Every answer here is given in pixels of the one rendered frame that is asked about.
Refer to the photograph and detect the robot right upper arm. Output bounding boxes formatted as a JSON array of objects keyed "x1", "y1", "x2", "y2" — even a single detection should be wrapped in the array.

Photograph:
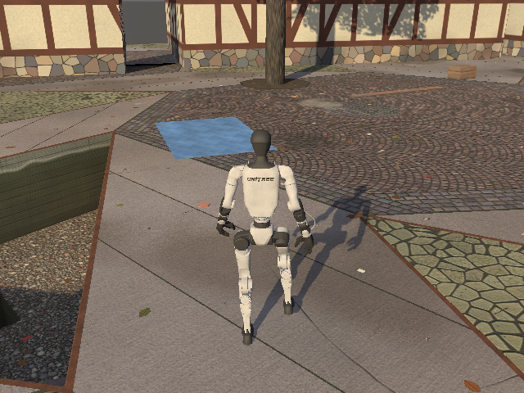
[{"x1": 278, "y1": 165, "x2": 300, "y2": 211}]

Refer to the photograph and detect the robot right forearm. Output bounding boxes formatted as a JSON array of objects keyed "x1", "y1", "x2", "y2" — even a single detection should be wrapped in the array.
[{"x1": 293, "y1": 198, "x2": 311, "y2": 237}]

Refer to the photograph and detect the left robot shin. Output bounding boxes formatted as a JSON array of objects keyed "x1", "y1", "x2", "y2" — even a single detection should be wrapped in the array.
[{"x1": 238, "y1": 279, "x2": 251, "y2": 333}]

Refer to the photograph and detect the robot left upper arm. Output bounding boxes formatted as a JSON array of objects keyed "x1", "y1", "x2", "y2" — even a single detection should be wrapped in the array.
[{"x1": 222, "y1": 165, "x2": 245, "y2": 209}]

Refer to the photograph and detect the robot right hand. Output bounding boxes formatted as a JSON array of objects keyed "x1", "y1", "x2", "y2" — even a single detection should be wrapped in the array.
[{"x1": 295, "y1": 234, "x2": 314, "y2": 256}]

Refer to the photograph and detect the robot left forearm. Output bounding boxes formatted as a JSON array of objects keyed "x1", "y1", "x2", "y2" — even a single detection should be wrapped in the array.
[{"x1": 218, "y1": 197, "x2": 231, "y2": 224}]

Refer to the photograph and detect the robot right thigh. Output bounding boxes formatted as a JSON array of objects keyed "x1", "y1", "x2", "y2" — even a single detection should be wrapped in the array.
[{"x1": 273, "y1": 227, "x2": 290, "y2": 269}]

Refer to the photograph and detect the robot left hand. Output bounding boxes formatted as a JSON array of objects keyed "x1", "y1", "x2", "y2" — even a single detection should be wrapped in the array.
[{"x1": 216, "y1": 221, "x2": 235, "y2": 237}]

